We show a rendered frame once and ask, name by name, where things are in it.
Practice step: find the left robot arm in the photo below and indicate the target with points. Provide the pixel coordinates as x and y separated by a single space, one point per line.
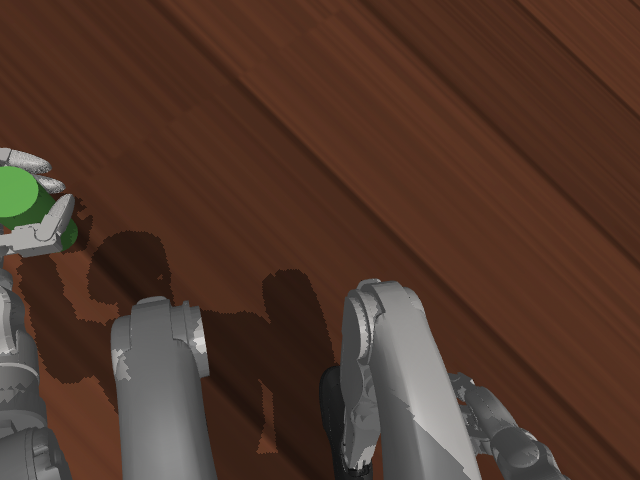
29 450

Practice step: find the right robot arm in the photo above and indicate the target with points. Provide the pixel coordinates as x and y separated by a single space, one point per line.
520 456

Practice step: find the can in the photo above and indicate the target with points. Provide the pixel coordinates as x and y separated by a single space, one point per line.
24 201

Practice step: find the left robot hand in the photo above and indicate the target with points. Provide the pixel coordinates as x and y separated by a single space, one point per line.
38 238

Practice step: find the right robot foot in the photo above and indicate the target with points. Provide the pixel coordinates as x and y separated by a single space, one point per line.
332 408

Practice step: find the right robot hand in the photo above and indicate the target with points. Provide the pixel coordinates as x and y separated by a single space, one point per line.
484 414

